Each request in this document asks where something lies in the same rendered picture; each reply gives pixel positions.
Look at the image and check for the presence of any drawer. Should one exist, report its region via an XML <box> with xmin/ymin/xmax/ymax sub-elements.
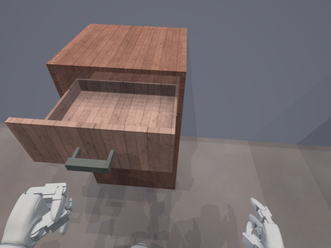
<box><xmin>5</xmin><ymin>79</ymin><xmax>178</xmax><ymax>173</ymax></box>

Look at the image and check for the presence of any robot right hand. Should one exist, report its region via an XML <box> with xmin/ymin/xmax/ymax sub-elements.
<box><xmin>242</xmin><ymin>198</ymin><xmax>284</xmax><ymax>248</ymax></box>

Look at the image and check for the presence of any handle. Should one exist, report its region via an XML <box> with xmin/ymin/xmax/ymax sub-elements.
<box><xmin>65</xmin><ymin>147</ymin><xmax>115</xmax><ymax>174</ymax></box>

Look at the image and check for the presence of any cabinet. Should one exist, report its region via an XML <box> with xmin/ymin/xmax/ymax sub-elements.
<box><xmin>46</xmin><ymin>24</ymin><xmax>187</xmax><ymax>190</ymax></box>

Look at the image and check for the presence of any robot left hand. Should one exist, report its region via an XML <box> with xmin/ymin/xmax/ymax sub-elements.
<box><xmin>2</xmin><ymin>183</ymin><xmax>74</xmax><ymax>248</ymax></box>

